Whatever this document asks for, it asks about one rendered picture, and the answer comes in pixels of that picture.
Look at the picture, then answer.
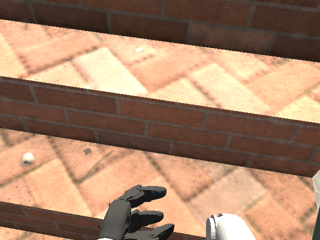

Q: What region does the robot left hand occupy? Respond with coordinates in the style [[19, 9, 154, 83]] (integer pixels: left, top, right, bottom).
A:
[[98, 184, 175, 240]]

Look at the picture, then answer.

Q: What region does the right robot thigh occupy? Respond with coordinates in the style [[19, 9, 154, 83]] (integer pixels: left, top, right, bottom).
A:
[[206, 213, 256, 240]]

